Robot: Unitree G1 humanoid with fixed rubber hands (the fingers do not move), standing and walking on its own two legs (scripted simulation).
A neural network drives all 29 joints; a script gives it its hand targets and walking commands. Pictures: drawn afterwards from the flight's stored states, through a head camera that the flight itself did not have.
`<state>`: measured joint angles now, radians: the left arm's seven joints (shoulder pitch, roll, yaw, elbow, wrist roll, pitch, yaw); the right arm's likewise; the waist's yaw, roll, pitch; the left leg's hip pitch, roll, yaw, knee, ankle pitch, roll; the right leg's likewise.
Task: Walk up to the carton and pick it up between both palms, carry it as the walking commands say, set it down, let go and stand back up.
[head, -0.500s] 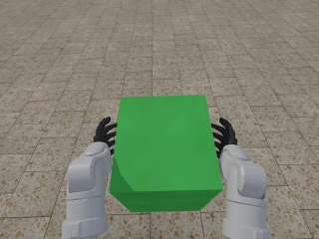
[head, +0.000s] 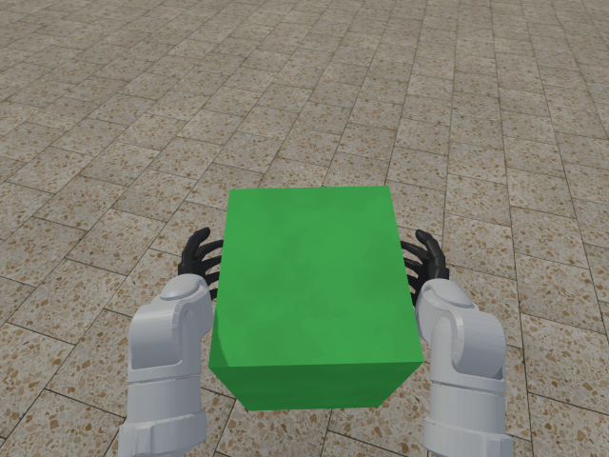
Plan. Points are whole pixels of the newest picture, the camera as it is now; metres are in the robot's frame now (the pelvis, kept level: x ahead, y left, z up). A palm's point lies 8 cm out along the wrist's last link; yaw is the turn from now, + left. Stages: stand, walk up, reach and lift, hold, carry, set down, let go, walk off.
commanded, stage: carry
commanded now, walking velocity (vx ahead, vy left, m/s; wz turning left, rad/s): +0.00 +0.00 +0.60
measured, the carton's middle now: (311, 309) +0.32 +0.02 +0.01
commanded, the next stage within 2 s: none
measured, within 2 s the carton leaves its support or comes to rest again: neither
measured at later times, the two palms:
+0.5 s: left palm (100, 356) +0.21 +0.23 +0.10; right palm (376, 322) +0.26 -0.05 +0.11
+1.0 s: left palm (94, 391) +0.17 +0.22 +0.11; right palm (397, 366) +0.22 -0.07 +0.11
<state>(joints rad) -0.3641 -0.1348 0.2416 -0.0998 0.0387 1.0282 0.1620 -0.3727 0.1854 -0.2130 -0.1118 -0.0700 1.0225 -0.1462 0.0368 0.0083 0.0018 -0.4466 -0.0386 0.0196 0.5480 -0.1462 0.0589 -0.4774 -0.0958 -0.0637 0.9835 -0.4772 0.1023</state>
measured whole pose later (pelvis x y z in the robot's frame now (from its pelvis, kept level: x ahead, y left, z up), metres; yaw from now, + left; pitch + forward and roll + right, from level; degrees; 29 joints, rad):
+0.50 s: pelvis -0.08 +0.03 +0.00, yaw +11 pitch +2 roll +0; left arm -0.42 -0.12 0.27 -0.01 0.06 1.04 0.16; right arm -0.45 0.17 -0.23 0.00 -0.07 1.03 -0.15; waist -0.02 -0.01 -0.05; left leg -0.39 -0.01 0.06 0.54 -0.19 0.04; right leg -0.39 -0.11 -0.10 0.73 -0.44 0.06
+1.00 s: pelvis -0.12 +0.02 +0.00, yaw +10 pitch +1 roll +0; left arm -0.48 -0.12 0.26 0.14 0.09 1.02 0.15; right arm -0.45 0.16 -0.28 0.07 -0.09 1.02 -0.14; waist -0.01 0.01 -0.10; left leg -0.40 0.00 0.06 0.47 -0.10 0.03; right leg -0.34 -0.05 -0.09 0.54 -0.22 0.00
